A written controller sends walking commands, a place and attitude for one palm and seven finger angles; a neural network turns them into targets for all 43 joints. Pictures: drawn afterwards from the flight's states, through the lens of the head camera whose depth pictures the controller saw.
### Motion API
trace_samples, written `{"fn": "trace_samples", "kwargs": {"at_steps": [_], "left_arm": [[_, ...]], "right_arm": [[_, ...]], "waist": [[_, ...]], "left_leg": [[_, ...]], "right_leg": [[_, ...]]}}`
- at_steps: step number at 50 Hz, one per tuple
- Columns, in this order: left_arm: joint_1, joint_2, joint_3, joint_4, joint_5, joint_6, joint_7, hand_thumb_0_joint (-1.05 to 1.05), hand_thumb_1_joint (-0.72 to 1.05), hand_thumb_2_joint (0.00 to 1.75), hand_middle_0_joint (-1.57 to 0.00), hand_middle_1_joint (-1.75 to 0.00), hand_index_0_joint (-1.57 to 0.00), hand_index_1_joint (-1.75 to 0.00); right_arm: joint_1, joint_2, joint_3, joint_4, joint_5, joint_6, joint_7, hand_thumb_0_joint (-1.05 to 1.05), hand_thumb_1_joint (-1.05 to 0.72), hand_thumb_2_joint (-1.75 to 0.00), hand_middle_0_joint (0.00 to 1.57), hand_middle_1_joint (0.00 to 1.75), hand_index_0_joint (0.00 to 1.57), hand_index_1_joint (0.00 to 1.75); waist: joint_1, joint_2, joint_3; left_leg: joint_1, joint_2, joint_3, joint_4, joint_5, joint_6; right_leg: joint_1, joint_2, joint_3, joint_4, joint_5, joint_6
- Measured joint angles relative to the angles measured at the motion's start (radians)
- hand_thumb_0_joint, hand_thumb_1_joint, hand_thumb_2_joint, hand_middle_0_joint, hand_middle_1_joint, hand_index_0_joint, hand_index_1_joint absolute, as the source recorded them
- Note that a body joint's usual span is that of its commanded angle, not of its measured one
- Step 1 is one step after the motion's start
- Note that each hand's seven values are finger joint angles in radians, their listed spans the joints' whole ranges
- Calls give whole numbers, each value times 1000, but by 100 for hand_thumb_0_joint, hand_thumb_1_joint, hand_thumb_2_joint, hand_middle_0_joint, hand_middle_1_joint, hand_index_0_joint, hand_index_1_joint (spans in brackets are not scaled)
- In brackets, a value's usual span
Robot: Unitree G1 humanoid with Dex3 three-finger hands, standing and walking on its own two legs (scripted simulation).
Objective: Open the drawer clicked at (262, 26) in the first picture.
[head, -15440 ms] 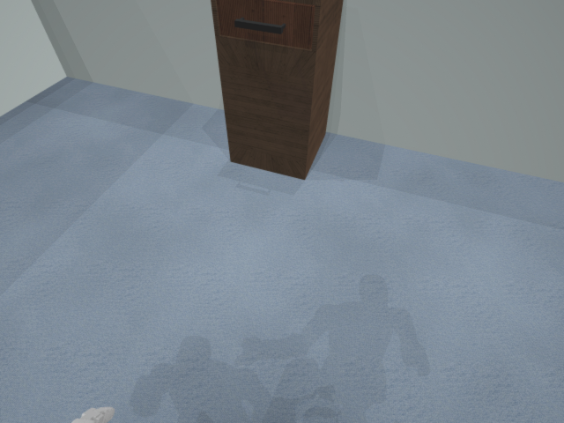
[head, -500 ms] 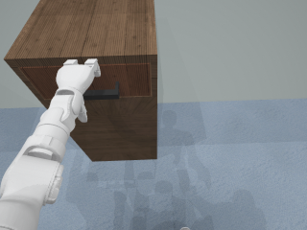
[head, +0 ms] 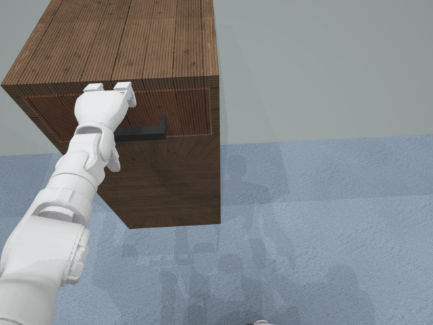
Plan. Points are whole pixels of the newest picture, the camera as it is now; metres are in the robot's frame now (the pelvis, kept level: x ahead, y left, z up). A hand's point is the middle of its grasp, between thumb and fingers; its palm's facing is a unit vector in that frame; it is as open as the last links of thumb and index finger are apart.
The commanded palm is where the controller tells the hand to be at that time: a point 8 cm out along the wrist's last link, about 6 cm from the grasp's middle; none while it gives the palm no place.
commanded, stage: move the hooked fingers above the handle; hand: left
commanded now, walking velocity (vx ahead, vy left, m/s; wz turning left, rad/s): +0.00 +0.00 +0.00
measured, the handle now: (125, 127) +0.54 +0.19 +0.00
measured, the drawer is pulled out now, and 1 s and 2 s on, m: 0.00 0.00 0.00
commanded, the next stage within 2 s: lower the fingers behind the handle in 0.20 s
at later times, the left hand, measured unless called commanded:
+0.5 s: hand (116, 127) +0.49 +0.19 +0.06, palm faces -0.05 -0.01 -1.00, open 13.7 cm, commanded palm +0.48 +0.20 +0.10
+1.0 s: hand (123, 136) +0.49 +0.18 +0.03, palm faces -0.04 -0.01 -1.00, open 13.7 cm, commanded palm +0.48 +0.20 +0.07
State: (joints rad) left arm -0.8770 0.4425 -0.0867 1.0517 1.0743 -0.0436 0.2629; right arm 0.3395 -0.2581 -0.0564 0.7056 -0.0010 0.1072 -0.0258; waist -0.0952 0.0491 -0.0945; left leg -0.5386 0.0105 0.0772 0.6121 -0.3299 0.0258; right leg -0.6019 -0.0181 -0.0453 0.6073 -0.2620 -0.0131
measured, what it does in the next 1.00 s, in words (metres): stands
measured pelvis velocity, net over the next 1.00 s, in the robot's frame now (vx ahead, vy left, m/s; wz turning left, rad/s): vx -0.01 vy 0.00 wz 0.01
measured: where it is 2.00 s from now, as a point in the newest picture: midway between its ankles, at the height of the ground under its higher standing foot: outside the picture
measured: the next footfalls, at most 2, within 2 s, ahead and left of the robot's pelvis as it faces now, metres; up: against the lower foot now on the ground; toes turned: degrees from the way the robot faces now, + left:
none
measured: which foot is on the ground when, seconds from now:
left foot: down 0.00-1.00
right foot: down 0.00-1.00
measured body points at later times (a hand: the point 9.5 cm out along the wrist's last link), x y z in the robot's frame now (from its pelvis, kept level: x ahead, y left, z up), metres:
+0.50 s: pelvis +0.00 +0.00 +0.00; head +0.09 -0.02 +0.44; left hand +0.49 +0.18 +0.11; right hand +0.03 -0.28 -0.14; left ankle -0.03 +0.10 -0.72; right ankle +0.01 -0.11 -0.72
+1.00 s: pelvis -0.01 +0.00 -0.01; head +0.09 -0.01 +0.43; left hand +0.49 +0.18 +0.08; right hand +0.00 -0.28 -0.15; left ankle -0.03 +0.10 -0.72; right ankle +0.01 -0.11 -0.72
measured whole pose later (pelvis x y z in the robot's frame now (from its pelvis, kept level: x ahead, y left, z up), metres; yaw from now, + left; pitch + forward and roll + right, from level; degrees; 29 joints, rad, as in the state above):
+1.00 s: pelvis -0.01 +0.00 -0.01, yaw +0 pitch +19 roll +0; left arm -0.93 0.43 -0.08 1.17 1.10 -0.03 0.35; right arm 0.35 -0.26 -0.05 0.73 -0.01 0.10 -0.02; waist -0.13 0.05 -0.12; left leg -0.68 0.02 0.06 0.72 -0.36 0.02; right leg -0.73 -0.01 -0.06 0.69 -0.29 -0.02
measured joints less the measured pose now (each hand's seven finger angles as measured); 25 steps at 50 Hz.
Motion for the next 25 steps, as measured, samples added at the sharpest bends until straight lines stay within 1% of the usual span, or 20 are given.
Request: {"fn": "trace_samples", "kwargs": {"at_steps": [3,7,15,21,25], "left_arm": [[-17,-2,-12,14,-2,9,-8,0,-49,30,-32,-120,-32,-120],[-27,-6,-14,18,-5,5,-20,0,-49,30,-32,-120,-32,-120],[-11,-4,-3,-2,0,-8,-14,0,-49,30,-34,-122,-34,-122],[-13,-4,-1,7,1,-7,-2,0,-49,30,-34,-123,-34,-123],[-16,-4,-8,21,0,6,-4,0,-49,30,-33,-122,-33,-123]], "right_arm": [[-7,-3,1,-4,1,-3,-1,0,-91,-89,20,30,20,30],[-13,-6,2,-11,0,-5,-4,0,-91,-89,20,30,20,30],[-6,-8,1,-12,-2,1,-5,0,-91,-89,20,30,20,30],[-5,-5,6,-7,0,7,-6,0,-91,-89,20,30,20,30],[-3,-4,6,-8,0,8,-5,0,-91,-89,20,30,20,30]], "waist": [[-1,-2,-1],[-3,-4,-1],[2,-2,-6],[1,-3,-9],[-2,-3,-13]], "left_leg": [[-3,-1,-3,1,-1,-1],[-6,0,-5,4,-3,-1],[-10,2,-7,11,-11,-4],[-15,4,-9,14,-12,-6],[-22,6,-9,19,-12,-7]], "right_leg": [[-1,-1,-3,1,-1,0],[-4,0,-5,3,-5,-1],[-8,2,-6,10,-13,-3],[-12,4,-8,13,-14,-5],[-20,5,-8,18,-14,-7]]}}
